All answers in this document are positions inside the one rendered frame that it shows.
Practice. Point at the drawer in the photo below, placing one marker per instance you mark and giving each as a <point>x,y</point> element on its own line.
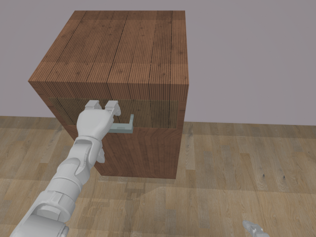
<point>147,113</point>

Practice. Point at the handle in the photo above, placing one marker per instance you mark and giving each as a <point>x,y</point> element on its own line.
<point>122,127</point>

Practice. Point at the robot right hand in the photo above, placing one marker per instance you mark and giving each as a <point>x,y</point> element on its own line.
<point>254,229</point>

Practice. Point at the left robot forearm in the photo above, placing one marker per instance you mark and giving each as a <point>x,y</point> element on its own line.
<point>57,202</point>

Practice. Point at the robot left hand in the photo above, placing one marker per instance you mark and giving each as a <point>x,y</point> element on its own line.
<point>96,122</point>

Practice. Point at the robot left upper arm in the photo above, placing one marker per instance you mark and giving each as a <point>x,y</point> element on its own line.
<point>39,226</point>

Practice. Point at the cabinet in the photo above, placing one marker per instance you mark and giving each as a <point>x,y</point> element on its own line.
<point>122,54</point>

